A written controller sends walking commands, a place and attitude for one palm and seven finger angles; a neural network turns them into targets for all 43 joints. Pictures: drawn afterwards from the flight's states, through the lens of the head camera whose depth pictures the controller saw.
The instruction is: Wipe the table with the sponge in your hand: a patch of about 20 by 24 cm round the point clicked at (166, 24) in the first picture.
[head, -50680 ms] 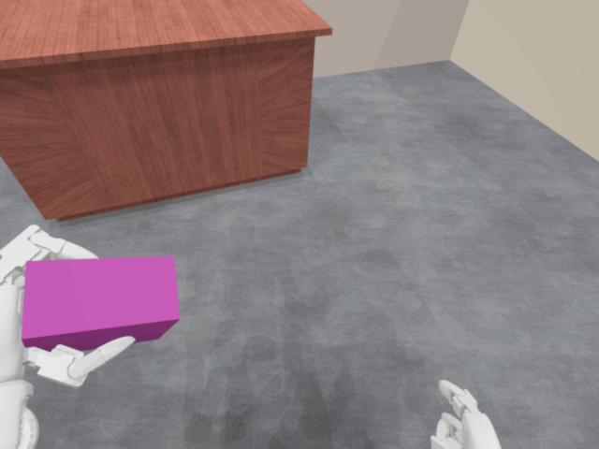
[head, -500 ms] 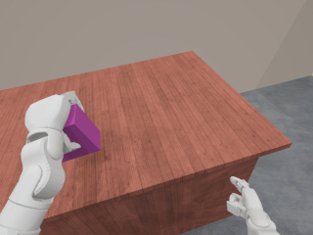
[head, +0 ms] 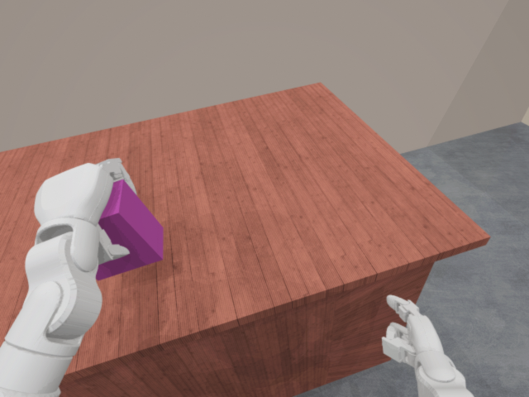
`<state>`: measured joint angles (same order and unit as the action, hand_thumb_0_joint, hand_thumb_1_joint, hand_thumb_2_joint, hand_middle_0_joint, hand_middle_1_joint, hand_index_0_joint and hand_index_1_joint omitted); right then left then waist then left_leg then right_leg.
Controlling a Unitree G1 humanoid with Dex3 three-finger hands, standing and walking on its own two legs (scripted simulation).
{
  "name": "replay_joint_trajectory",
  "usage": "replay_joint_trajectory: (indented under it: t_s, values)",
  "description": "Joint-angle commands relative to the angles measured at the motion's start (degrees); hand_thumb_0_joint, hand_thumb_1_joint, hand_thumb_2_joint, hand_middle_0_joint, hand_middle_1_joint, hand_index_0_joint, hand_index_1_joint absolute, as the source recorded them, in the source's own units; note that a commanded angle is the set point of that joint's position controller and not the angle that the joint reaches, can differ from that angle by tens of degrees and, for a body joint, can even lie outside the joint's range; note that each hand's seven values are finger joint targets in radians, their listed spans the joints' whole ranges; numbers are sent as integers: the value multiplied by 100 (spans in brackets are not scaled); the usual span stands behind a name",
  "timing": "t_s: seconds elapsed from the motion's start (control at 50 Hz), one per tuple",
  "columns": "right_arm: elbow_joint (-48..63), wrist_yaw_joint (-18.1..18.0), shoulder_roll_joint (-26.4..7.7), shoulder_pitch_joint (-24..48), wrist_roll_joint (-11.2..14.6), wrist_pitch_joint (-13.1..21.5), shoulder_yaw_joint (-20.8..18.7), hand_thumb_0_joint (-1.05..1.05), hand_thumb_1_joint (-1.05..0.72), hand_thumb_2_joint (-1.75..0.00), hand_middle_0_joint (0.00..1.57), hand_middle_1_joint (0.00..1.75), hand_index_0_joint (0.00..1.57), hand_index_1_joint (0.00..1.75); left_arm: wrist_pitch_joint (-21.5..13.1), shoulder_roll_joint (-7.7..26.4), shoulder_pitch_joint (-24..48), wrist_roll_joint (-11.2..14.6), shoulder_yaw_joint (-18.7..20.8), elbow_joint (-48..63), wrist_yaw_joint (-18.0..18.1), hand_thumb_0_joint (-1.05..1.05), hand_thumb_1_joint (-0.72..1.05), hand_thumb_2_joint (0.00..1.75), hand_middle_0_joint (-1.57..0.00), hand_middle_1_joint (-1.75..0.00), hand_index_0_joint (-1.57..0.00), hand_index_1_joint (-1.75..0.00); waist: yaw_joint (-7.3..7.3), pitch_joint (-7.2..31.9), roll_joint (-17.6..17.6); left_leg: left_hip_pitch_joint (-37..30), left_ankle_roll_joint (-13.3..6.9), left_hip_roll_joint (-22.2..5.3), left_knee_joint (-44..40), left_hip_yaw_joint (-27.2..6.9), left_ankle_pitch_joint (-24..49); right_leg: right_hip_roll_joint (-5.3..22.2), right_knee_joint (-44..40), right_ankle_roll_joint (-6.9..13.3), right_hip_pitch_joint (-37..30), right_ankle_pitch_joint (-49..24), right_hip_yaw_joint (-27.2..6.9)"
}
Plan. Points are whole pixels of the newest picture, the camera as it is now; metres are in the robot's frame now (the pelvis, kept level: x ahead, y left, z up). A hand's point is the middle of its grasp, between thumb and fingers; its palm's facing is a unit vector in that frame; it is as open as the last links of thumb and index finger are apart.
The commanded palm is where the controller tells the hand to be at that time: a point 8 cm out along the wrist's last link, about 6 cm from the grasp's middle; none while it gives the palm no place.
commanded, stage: bring the sponge back beside the body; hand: left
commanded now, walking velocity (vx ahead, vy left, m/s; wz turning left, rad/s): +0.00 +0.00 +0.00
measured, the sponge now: (117, 239) +0.28 +0.27 +0.13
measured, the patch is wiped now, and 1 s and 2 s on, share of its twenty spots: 1.00 1.00 1.00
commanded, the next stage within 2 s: step back with the hand held close in 1.40 s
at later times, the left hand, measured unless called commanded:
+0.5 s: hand (90, 251) +0.23 +0.26 +0.17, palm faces +0.22 -0.16 -0.96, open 10.4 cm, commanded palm +0.18 +0.27 +0.24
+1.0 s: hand (65, 288) +0.18 +0.28 +0.16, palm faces +0.20 -0.13 -0.97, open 10.4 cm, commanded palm +0.13 +0.27 +0.22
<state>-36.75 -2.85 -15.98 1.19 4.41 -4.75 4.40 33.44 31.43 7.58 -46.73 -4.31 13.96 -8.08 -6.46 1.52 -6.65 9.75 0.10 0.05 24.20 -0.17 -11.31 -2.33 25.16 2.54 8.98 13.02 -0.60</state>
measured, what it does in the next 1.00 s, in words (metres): stands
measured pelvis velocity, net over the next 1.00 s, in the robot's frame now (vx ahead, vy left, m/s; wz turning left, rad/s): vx -0.01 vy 0.00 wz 0.01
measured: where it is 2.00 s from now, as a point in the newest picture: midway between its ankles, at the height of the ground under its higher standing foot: outside the picture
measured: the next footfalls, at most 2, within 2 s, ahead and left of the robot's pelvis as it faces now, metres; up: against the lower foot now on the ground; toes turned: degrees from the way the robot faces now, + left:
none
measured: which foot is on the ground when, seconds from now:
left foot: down 0.00-1.00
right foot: down 0.00-1.00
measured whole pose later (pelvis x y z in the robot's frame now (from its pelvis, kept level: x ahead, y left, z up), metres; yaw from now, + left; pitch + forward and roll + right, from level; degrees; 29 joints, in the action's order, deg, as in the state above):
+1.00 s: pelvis -0.01 +0.00 +0.00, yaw +0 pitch -7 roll +0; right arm -37.0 -3.3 -15.1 0.2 3.0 -2.5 3.9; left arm 27.2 32.0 -13.6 -45.5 -0.1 26.4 -3.6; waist -8.5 0.6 -7.1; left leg 7.9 0.4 -0.6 25.6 -0.9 -11.3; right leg -3.0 24.8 2.8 6.2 12.1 -0.1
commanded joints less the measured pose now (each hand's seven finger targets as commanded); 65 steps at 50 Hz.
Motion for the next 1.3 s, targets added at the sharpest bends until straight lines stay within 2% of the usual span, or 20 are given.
replay_joint_trajectory:
  t_s: [0.0,0.02,0.1,0.26,0.36,0.4,0.42,0.46,0.5,0.52,0.66,0.7,0.76,0.8,0.82,0.9,0.92,1.04,1.2,1.28]
  values:
    - [1149,46,-492,1599,-49,347,-228,0,-90,-90,20,30,20,30,-117,1682,1317,-196,1268,1664,301,0,10,130,-120,-160,-120,-160,-190,1464,291,-420,-229,125,-48,-404,1280,146,-275,230,-505,-1386,-759]
    - [1249,48,-447,1580,-56,357,-204,0,-90,-90,20,30,20,30,-115,1466,1203,-156,1105,1681,308,0,10,130,-120,-160,-120,-160,-230,1391,361,-335,-247,130,-18,-403,1267,163,-249,226,-503,-1353,-628]
    - [1130,12,-484,1562,-48,348,-222,0,-90,-90,20,30,20,30,-176,1685,1284,-164,1301,1742,428,0,10,130,-120,-160,-120,-160,-158,1081,169,-408,-213,98,-115,-452,1025,118,-409,251,-238,-888,-796]
    - [1088,-67,-432,1574,-49,470,-226,0,-90,-90,20,30,20,30,-294,1121,964,-114,821,1533,456,0,10,130,-120,-160,-120,-160,-136,963,238,-463,-211,76,-221,-501,687,114,-562,240,-146,-369,-633]
    - [1104,-48,-426,1556,-97,506,-239,0,-90,-90,20,30,20,30,-379,1189,465,-105,1004,1825,508,0,10,130,-120,-160,-120,-160,-210,1038,286,-440,-216,67,-233,-506,781,94,-509,249,-285,-494,-622]
    - [1090,-55,-460,1606,-98,492,-243,0,-90,-90,20,30,20,30,-410,1569,555,-131,1333,2075,577,0,10,130,-120,-160,-120,-160,-224,1017,185,-425,-208,59,-298,-518,661,52,-511,250,-299,-325,-740]
    - [1170,-54,-400,1593,-101,490,-209,0,-90,-90,20,30,20,30,-393,1262,540,-110,1099,2004,578,0,10,130,-120,-160,-120,-160,-241,960,179,-347,-221,75,-281,-483,626,70,-500,249,-285,-288,-590]
    - [1098,-45,-423,1550,-111,460,-226,0,-90,-90,20,30,20,30,-380,1297,257,-100,1202,1764,614,0,10,130,-120,-160,-120,-160,-239,788,311,-323,-210,65,-272,-477,594,75,-583,242,-184,-234,-665]
    - [1066,-38,-465,1567,-100,452,-232,0,-90,-90,20,30,20,30,-391,1622,365,-117,1478,1949,664,0,10,130,-120,-160,-120,-160,-239,860,138,-355,-195,70,-311,-493,551,39,-588,262,-224,-169,-812]
    - [1174,-32,-406,1583,-96,461,-207,0,-90,-90,20,30,20,30,-386,1281,332,-92,1195,2004,646,0,10,130,-120,-160,-120,-160,-259,946,87,-326,-212,87,-269,-464,609,65,-528,266,-305,-263,-669]
    - [1144,5,-415,1564,-95,507,-230,0,-90,-90,20,30,20,30,-436,1021,-415,30,1053,2087,572,0,10,130,-120,-160,-120,-160,-197,710,321,-352,-239,79,-229,-466,534,56,-621,197,-131,-207,-620]
    - [1151,-15,-426,1594,-112,543,-247,0,-90,-90,20,30,20,30,-503,1330,-360,-16,1297,2407,606,0,10,130,-120,-160,-120,-160,-214,774,114,-385,-243,73,-241,-485,428,48,-620,218,-154,-58,-796]
    - [1127,-43,-415,1486,-141,546,-238,0,-90,-90,20,30,20,30,-549,1205,-562,-29,1233,2235,627,0,10,130,-120,-160,-120,-160,-195,613,347,-332,-248,84,-200,-473,371,65,-679,197,-62,43,-696]
    - [1108,-66,-453,1517,-151,580,-259,0,-90,-90,20,30,20,30,-618,1616,-366,-127,1537,2535,701,0,10,130,-120,-160,-120,-160,-205,724,21,-380,-236,92,-212,-485,305,37,-668,232,-124,163,-885]
    - [1192,-67,-379,1492,-152,602,-228,0,-90,-90,20,30,20,30,-632,1356,-357,-114,1336,2523,711,0,10,130,-120,-160,-120,-160,-241,742,-3,-336,-246,121,-176,-467,355,59,-634,237,-154,113,-734]
    - [1082,-54,-437,1461,-154,610,-274,0,-90,-90,20,30,20,30,-705,1530,-715,-109,1564,2454,742,0,10,130,-120,-160,-120,-160,-211,603,122,-403,-224,95,-172,-496,373,27,-716,240,-77,141,-909]
    - [1158,-56,-382,1475,-160,627,-247,0,-90,-90,20,30,20,30,-697,1249,-783,-70,1330,2418,716,0,10,130,-120,-160,-120,-160,-241,614,120,-364,-244,116,-125,-465,384,65,-699,227,-81,115,-788]
    - [1077,-50,-394,1415,-165,669,-268,0,-90,-90,20,30,20,30,-751,1177,-1215,-4,1358,2330,669,0,10,130,-120,-160,-120,-160,-190,432,389,-347,-250,86,-102,-461,385,66,-747,169,60,118,-793]
    - [1052,-107,-440,1431,-191,747,-288,0,-90,-90,20,30,20,30,-854,1527,-792,-110,1577,2508,745,0,10,130,-120,-160,-120,-160,-188,475,57,-420,-240,90,-169,-477,291,32,-781,223,-40,209,-931]
    - [1012,-64,-412,1374,-203,722,-292,0,-90,-90,20,30,20,30,-878,1319,-1002,-95,1459,2472,772,0,10,130,-120,-160,-120,-160,-240,602,-3,-425,-226,95,-197,-487,533,36,-690,218,-175,-123,-732]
